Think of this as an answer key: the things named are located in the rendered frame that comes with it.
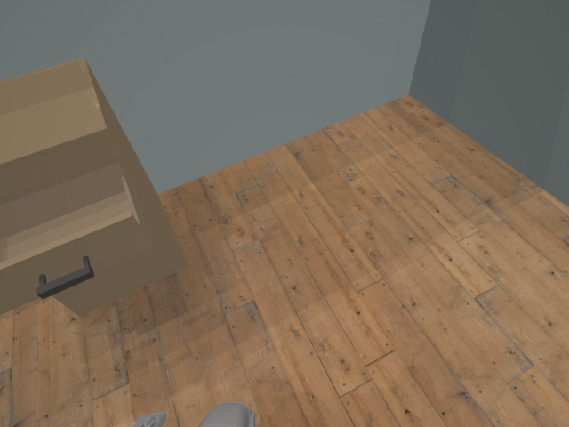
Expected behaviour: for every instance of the cabinet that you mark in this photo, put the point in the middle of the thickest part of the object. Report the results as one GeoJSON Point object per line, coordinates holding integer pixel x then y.
{"type": "Point", "coordinates": [57, 121]}

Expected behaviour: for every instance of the left robot thigh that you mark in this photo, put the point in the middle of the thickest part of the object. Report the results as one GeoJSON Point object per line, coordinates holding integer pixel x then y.
{"type": "Point", "coordinates": [229, 415]}

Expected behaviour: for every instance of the handle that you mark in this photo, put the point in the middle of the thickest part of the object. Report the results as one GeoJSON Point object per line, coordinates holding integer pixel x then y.
{"type": "Point", "coordinates": [47, 289]}

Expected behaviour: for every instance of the drawer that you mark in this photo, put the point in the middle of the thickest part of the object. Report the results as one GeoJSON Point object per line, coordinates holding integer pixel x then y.
{"type": "Point", "coordinates": [50, 228]}

